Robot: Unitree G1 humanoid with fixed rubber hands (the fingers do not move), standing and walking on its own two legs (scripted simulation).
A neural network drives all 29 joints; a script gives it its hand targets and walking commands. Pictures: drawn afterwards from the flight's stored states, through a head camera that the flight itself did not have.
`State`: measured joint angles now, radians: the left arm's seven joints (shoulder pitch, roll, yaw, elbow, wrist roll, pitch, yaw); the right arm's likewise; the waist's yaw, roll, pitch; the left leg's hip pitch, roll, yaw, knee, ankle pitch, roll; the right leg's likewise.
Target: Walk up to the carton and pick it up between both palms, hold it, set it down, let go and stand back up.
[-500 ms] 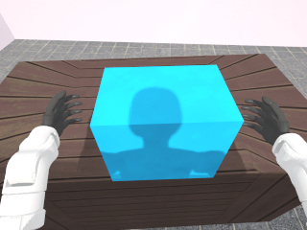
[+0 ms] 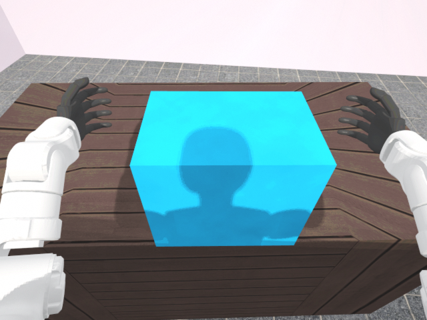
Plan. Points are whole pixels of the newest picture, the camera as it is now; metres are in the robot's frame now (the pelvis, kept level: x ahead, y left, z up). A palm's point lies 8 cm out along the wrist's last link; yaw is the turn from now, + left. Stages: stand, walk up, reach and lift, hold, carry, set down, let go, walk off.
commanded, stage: reach and lift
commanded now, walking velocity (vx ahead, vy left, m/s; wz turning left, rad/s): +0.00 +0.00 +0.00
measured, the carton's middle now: (225, 172) +0.42 +0.00 +0.05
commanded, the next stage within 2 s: none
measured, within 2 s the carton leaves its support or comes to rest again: neither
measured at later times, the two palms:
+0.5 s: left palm (90, 165) +0.39 +0.26 +0.11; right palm (351, 170) +0.38 -0.24 +0.11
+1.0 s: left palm (107, 160) +0.41 +0.24 +0.10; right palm (347, 168) +0.40 -0.25 +0.09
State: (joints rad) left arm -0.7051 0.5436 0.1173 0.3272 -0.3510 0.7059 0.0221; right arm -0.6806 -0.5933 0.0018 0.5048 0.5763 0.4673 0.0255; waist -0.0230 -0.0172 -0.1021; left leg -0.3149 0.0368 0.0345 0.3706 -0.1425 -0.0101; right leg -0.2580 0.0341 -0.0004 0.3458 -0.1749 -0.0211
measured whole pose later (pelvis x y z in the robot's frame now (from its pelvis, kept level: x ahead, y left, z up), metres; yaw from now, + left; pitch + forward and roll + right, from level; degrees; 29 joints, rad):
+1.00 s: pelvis +0.00 +0.00 +0.00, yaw +0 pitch +11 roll -1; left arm -0.64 0.38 0.05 0.63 -0.28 0.25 0.01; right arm -0.61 -0.47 0.04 0.72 0.43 0.07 0.03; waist 0.00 0.02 -0.11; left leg -0.47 0.04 0.02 0.43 -0.16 -0.01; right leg -0.40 0.04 0.00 0.38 -0.18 -0.02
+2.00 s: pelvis -0.01 +0.00 -0.01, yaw +0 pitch +12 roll -1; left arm -0.75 0.26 0.02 0.97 -0.25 -0.01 0.07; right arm -0.72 -0.31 0.08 0.93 0.40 -0.02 -0.09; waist 0.01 0.01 -0.16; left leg -0.53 0.04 0.01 0.47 -0.16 -0.02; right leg -0.47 0.04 -0.01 0.45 -0.19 -0.03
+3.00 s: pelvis +0.01 +0.00 +0.00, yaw +2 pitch +9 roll -1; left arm -0.65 0.21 0.12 0.86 -0.15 -0.06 0.03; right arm -0.60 -0.24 -0.05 0.84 0.22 -0.04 -0.07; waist 0.00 0.01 -0.14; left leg -0.40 0.02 -0.02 0.37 -0.14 -0.02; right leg -0.32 0.03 -0.03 0.32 -0.16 -0.02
